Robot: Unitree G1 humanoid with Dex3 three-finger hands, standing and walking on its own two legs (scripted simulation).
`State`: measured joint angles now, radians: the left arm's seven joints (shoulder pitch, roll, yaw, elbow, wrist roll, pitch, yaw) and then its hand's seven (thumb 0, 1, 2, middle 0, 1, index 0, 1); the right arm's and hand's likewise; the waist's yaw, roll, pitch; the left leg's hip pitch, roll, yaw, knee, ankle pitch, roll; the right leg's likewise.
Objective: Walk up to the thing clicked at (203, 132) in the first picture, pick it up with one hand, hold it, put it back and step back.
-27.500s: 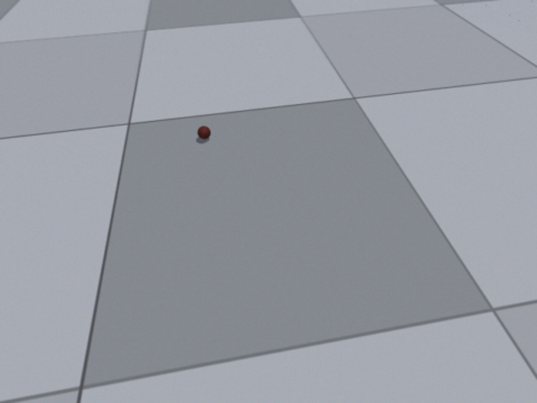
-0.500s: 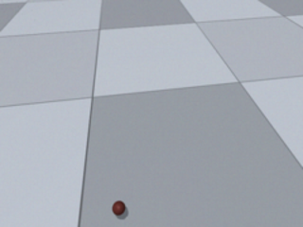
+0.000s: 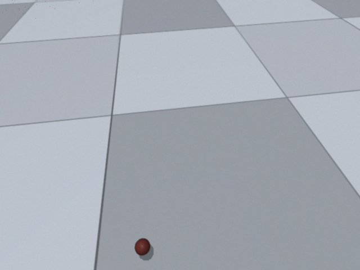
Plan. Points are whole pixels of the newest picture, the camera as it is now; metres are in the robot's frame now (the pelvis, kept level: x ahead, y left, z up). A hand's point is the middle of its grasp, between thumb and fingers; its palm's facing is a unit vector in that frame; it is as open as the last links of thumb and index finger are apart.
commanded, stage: stand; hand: left
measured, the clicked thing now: (142, 246) +0.35 +0.22 -0.74
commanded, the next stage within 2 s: walk up in 0.08 s
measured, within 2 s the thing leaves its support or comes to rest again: neither
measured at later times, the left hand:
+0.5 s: hand out of the picture +0.07 +0.24 -0.16, palm faces +0.01 -0.95 -0.32, open 7.4 cm
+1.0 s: hand out of the picture +0.07 +0.24 -0.16, palm faces +0.05 -0.94 -0.32, open 7.4 cm
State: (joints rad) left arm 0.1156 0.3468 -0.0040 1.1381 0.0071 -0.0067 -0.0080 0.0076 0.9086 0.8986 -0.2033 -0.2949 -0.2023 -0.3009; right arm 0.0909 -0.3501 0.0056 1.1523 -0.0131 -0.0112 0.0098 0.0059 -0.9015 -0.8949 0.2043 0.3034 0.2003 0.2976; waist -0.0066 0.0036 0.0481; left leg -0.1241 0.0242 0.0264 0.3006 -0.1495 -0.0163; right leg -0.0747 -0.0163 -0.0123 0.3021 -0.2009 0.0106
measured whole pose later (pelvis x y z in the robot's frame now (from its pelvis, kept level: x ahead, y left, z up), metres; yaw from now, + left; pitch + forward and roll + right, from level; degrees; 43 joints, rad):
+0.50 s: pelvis -0.01 -0.02 -0.01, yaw +1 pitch -2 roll +0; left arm 0.13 0.36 0.06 1.04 0.03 0.05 -0.04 0.01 0.91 0.90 -0.20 -0.29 -0.20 -0.30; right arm 0.14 -0.39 -0.03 1.06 -0.02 -0.02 -0.02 0.01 -0.90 -0.89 0.20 0.30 0.20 0.30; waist -0.01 -0.01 0.08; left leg -0.20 0.05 -0.01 0.43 -0.20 -0.04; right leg -0.13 0.01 -0.05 0.43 -0.26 -0.03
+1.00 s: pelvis -0.01 -0.02 -0.01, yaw +3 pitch -2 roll +0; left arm 0.12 0.37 0.07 0.98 0.02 0.06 -0.05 0.01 0.91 0.90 -0.20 -0.29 -0.20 -0.30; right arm 0.18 -0.38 -0.01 1.02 -0.02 -0.02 -0.03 0.01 -0.90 -0.89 0.21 0.30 0.20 0.30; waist 0.00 -0.01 0.09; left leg -0.24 0.04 -0.04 0.51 -0.23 -0.04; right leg -0.16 0.00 -0.08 0.50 -0.30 -0.03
